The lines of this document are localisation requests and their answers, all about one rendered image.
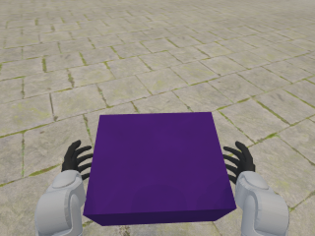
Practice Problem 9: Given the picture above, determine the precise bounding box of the robot right hand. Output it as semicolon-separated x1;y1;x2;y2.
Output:
222;141;256;185

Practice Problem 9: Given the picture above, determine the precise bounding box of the robot left hand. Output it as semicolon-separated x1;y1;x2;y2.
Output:
61;140;94;181

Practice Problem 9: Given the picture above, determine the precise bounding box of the robot right forearm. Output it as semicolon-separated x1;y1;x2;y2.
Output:
234;171;290;236

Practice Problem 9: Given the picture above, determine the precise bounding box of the robot left forearm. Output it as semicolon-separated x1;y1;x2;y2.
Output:
34;169;87;236

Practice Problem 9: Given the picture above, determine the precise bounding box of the carton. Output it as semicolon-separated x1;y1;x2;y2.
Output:
83;112;237;226

